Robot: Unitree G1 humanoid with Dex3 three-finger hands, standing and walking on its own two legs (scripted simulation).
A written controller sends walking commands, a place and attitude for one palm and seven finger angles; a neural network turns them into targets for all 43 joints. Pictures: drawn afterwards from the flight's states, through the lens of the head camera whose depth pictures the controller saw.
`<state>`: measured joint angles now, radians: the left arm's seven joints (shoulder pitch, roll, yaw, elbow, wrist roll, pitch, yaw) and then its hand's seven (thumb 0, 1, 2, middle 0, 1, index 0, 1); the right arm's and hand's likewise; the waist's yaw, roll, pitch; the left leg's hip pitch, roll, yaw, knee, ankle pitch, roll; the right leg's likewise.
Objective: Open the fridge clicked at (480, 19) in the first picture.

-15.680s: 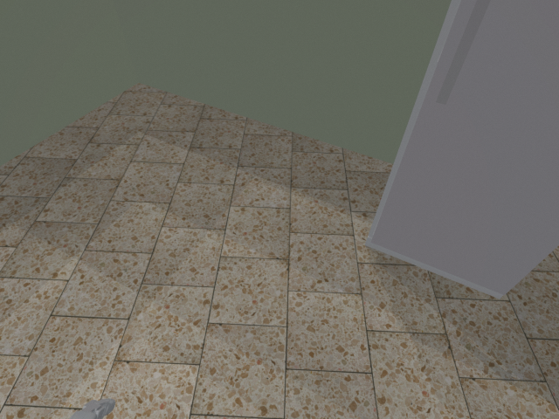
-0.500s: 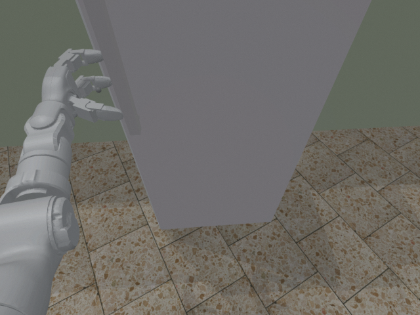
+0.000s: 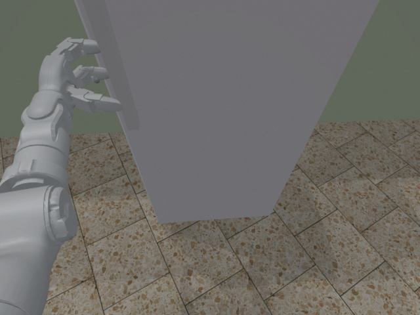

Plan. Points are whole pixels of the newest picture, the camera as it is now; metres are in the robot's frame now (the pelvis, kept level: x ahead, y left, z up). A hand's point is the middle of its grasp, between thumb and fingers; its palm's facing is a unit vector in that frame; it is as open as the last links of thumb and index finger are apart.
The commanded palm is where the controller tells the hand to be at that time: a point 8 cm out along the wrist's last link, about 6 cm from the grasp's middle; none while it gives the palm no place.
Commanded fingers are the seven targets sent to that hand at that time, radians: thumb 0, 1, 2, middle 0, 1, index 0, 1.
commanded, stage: slide the fingers in behind the handle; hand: left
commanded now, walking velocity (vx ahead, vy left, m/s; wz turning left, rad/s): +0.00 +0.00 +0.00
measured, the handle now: (115, 57) +0.54 +0.15 +0.20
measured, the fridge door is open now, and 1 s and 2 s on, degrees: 0 0 0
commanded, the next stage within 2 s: grip the handle and tug to test in 1.62 s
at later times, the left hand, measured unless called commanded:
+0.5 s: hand (101, 83) +0.48 +0.17 +0.18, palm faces +0.02 -1.00 -0.01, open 14.0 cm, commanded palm +0.46 +0.22 +0.18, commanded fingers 0.00 -0.50 0.30 -0.30 -1.20 -0.30 -1.20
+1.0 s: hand (120, 82) +0.49 +0.14 +0.18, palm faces +0.02 -1.00 -0.02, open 14.0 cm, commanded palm +0.46 +0.20 +0.18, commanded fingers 0.00 -0.50 0.30 -0.30 -1.20 -0.30 -1.20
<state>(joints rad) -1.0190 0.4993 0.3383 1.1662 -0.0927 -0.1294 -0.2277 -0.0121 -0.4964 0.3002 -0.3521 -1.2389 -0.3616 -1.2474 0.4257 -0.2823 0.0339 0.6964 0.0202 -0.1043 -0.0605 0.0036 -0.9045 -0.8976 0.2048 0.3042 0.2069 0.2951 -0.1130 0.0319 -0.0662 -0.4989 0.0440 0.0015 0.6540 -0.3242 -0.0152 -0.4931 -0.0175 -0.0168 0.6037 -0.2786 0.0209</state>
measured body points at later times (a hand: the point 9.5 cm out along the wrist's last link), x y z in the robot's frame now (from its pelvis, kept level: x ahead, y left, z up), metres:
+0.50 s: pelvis +0.01 +0.00 +0.00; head +0.04 -0.01 +0.45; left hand +0.48 +0.23 +0.19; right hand +0.07 -0.27 -0.11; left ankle +0.00 +0.13 -0.72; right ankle +0.01 -0.14 -0.72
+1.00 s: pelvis +0.00 +0.00 +0.00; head +0.04 -0.01 +0.45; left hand +0.48 +0.20 +0.18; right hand +0.05 -0.27 -0.12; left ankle +0.00 +0.13 -0.72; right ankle +0.01 -0.14 -0.72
